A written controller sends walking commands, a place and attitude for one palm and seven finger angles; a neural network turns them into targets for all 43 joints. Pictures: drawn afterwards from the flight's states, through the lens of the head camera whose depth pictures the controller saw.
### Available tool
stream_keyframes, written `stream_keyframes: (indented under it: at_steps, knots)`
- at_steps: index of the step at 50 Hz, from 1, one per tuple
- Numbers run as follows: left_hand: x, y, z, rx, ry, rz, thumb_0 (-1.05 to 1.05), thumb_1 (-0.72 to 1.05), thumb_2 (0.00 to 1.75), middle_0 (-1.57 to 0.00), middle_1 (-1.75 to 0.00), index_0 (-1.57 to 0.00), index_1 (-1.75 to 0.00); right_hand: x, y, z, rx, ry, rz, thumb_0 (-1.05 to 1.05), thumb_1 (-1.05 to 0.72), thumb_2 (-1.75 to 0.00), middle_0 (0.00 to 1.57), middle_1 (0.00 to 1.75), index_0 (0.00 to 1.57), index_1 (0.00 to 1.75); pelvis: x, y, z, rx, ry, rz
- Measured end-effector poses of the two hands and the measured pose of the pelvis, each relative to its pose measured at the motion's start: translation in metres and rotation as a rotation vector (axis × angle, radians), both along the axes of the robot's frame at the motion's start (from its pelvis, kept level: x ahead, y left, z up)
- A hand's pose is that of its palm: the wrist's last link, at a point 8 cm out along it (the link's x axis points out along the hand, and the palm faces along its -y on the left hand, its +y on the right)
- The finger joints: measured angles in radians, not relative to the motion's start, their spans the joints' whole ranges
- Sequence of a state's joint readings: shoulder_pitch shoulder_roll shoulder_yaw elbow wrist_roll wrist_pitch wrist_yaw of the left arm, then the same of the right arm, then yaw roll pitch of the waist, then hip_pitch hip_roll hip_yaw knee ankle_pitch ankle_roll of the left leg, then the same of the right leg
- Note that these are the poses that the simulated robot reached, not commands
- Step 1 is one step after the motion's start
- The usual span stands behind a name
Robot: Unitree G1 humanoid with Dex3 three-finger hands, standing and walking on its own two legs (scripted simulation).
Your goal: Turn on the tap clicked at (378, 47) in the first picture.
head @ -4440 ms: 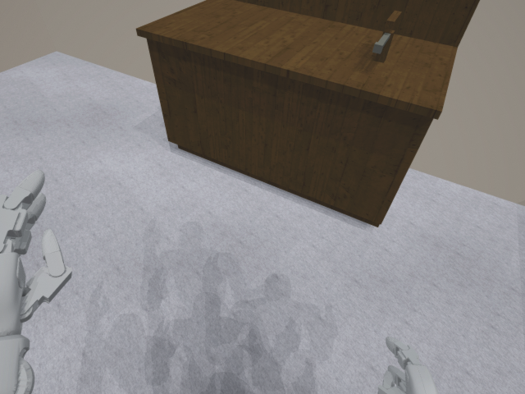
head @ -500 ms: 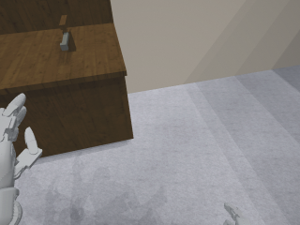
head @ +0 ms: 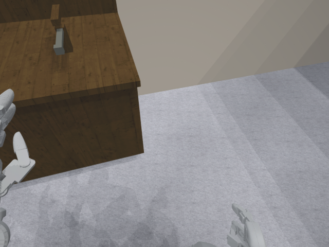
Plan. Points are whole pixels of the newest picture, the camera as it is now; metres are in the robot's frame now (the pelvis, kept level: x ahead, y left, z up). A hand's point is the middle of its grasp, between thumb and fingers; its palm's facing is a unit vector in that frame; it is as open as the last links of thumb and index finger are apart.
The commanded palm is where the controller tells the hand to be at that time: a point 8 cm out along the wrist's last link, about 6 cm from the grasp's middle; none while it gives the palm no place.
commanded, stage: take the last steps up to it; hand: left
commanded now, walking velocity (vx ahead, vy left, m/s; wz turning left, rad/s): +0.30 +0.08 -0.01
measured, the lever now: (59, 49) +0.72 +0.42 +0.06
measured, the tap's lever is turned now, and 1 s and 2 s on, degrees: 0 0 0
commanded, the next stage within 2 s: come to a stop and stand still in 1.04 s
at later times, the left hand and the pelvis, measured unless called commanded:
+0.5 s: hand (35, 100) +0.35 +0.29 +0.18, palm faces +0.42 -0.81 -0.40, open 7.4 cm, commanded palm +0.29 +0.32 +0.18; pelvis +0.12 +0.04 -0.01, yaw -1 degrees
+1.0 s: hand (63, 73) +0.45 +0.27 +0.17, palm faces +0.38 -0.83 -0.41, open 7.4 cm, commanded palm +0.40 +0.32 +0.18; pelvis +0.23 +0.04 +0.00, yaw -1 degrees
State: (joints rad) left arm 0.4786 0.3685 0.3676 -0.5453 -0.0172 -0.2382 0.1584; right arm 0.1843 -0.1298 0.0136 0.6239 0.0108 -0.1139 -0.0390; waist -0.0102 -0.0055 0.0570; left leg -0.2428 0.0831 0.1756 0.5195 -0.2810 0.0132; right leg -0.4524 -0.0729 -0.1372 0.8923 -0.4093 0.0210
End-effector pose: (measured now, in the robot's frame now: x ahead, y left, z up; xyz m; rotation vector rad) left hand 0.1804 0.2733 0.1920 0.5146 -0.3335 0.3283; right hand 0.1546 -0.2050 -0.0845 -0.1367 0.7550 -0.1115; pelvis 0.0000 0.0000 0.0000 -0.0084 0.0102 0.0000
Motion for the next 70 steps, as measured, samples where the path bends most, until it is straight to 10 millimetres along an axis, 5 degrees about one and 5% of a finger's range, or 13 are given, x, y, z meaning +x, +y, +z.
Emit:
stream_keyframes:
  at_steps: [9,18,26,33,39,50,58,64,70]
  knots:
    - [0.039,0.004,-0.009,0.033,0.031,0.059,0.01,0.89,0.90,-0.21,-0.30,-0.21,-0.31,0.037,-0.011,-0.034,0.007,0.091,0.024,0.01,-0.91,-0.90,0.20,0.30,0.20,0.30,0.045,-0.003,-0.014,0.002,-0.018,0.013]
    - [0.082,0.019,-0.007,-0.017,0.005,0.016,0.02,0.89,0.90,-0.21,-0.30,-0.21,-0.31,0.080,-0.025,0.001,-0.139,0.083,-0.009,0.01,-0.91,-0.90,0.20,0.30,0.20,0.29,0.090,0.021,-0.002,0.029,-0.014,0.009]
    - [0.139,0.054,-0.001,0.017,-0.083,0.001,0.01,0.89,0.90,-0.21,-0.30,-0.21,-0.31,0.129,0.011,0.003,-0.090,-0.022,-0.070,0.01,-0.91,-0.90,0.19,0.30,0.19,0.29,0.128,0.044,-0.011,0.014,-0.025,-0.014]
    - [0.164,0.032,0.004,0.025,-0.003,-0.019,0.02,0.90,0.90,-0.21,-0.30,-0.21,-0.31,0.153,0.043,-0.007,0.038,-0.013,-0.019,0.01,-0.91,-0.90,0.20,0.30,0.20,0.30,0.161,0.037,-0.004,0.006,-0.005,-0.028]
    - [0.185,0.023,-0.003,0.048,0.015,0.028,0.01,0.89,0.90,-0.21,-0.30,-0.21,-0.31,0.175,0.029,-0.036,0.041,0.068,0.021,0.01,-0.91,-0.90,0.20,0.30,0.20,0.30,0.187,0.026,-0.015,0.016,-0.023,-0.011]
    - [0.230,0.034,-0.005,-0.012,0.003,-0.002,0.01,0.89,0.90,-0.21,-0.30,-0.21,-0.31,0.222,-0.008,0.003,-0.134,0.047,-0.033,0.01,-0.91,-0.90,0.20,0.30,0.20,0.29,0.232,0.040,-0.004,0.025,-0.026,-0.018]
    - [0.270,0.051,0.000,-0.014,-0.064,-0.024,0.02,0.89,0.90,-0.21,-0.30,-0.21,-0.31,0.257,0.016,0.012,-0.087,-0.044,-0.065,0.01,-0.91,-0.90,0.19,0.30,0.19,0.29,0.255,0.048,-0.006,0.009,-0.027,-0.036]
    - [0.275,0.028,0.002,0.006,0.018,-0.040,0.02,0.90,0.90,-0.21,-0.30,-0.21,-0.31,0.264,0.035,0.004,0.014,-0.041,-0.015,0.01,-0.91,-0.90,0.20,0.30,0.20,0.30,0.268,0.035,-0.002,0.006,-0.018,-0.043]
    - [0.278,0.010,-0.008,-0.003,0.078,0.015,0.01,0.89,0.90,-0.21,-0.30,-0.21,-0.31,0.264,0.021,-0.020,0.045,0.018,0.013,0.01,-0.91,-0.90,0.20,0.30,0.20,0.30,0.273,0.018,-0.006,0.013,-0.026,-0.044]
